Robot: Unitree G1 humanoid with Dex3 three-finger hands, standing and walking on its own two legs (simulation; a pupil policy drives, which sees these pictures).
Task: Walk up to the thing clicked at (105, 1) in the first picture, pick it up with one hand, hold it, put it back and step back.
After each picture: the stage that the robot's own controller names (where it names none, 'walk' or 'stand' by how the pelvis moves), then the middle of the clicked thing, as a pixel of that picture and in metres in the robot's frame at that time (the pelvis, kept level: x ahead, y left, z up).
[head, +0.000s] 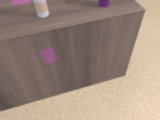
stand; out of the picture +1.01 -0.09 +0.07
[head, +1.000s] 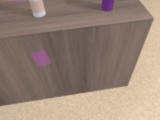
rise first; out of the picture +0.90 -0.07 +0.10
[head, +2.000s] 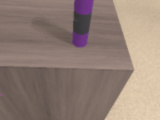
rise first; (82, 19) +0.58 +0.07 +0.10
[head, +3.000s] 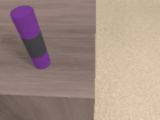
stand; (34, 41) +0.46 +0.23 +0.09
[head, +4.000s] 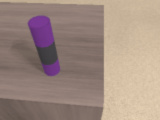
stand; (46, 49) +0.46 +0.19 +0.07
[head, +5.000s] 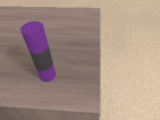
stand; (41, 55) +0.43 +0.20 +0.07
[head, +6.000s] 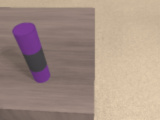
stand; (34, 56) +0.43 +0.22 +0.07
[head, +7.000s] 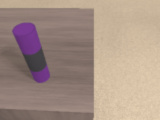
stand; (34, 56) +0.43 +0.23 +0.07
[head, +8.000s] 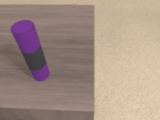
rise first; (33, 54) +0.43 +0.23 +0.07
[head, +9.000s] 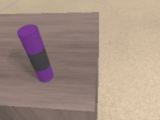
rise first; (38, 56) +0.44 +0.25 +0.07
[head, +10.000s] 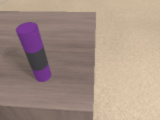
go down; (36, 55) +0.44 +0.23 +0.08
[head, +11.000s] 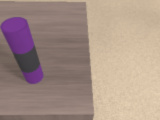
go down; (26, 55) +0.41 +0.22 +0.09
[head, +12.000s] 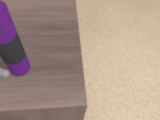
close in; (8, 45) +0.42 +0.23 +0.11
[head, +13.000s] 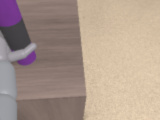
close; (14, 31) +0.47 +0.22 +0.13
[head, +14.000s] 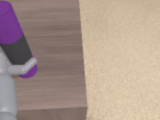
lift; (15, 46) +0.41 +0.22 +0.12
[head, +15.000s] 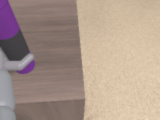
lift; (12, 42) +0.43 +0.23 +0.13
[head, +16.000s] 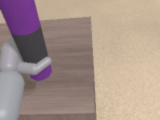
lift; (30, 41) +0.33 +0.16 +0.27
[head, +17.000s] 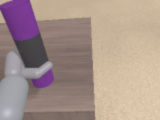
hold; (31, 48) +0.34 +0.18 +0.22
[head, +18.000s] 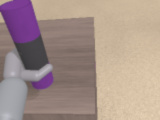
hold; (31, 50) +0.33 +0.17 +0.23
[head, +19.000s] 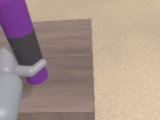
crouch; (25, 45) +0.33 +0.19 +0.24
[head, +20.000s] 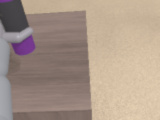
crouch; (12, 14) +0.44 +0.22 +0.26
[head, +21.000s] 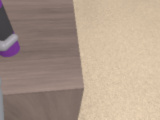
lower; out of the picture +0.49 +0.25 +0.14
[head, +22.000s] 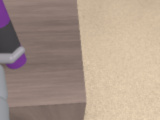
lower; (3, 34) +0.45 +0.25 +0.13
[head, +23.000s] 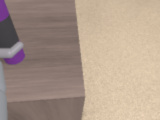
lower; (1, 29) +0.47 +0.25 +0.13
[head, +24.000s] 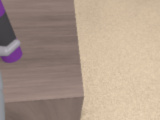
lower; out of the picture +0.47 +0.25 +0.13
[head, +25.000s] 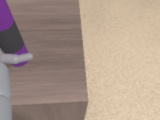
open; (6, 34) +0.45 +0.24 +0.13
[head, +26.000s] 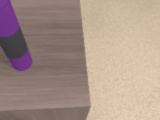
sink last; (11, 39) +0.44 +0.23 +0.12
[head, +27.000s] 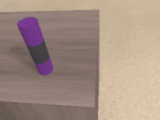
stand; (37, 49) +0.47 +0.25 +0.09
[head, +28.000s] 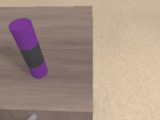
stand; (31, 52) +0.44 +0.25 +0.07
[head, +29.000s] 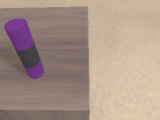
stand; (27, 52) +0.45 +0.26 +0.07
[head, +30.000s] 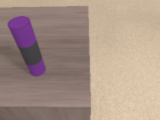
stand; (30, 50) +0.46 +0.25 +0.07
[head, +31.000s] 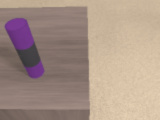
stand; (27, 51) +0.45 +0.25 +0.07
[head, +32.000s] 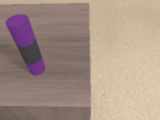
stand; (29, 48) +0.45 +0.25 +0.07
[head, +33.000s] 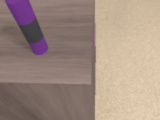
walk; (30, 28) +0.52 +0.26 +0.09
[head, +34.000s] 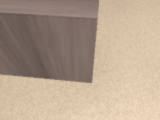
walk; out of the picture +0.87 +0.18 +0.10
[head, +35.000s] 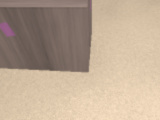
stand; out of the picture +1.16 +0.30 +0.09
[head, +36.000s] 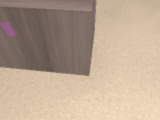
stand; out of the picture +1.14 +0.23 +0.07
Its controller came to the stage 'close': yes
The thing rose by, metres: 0.20
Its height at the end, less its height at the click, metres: +0.00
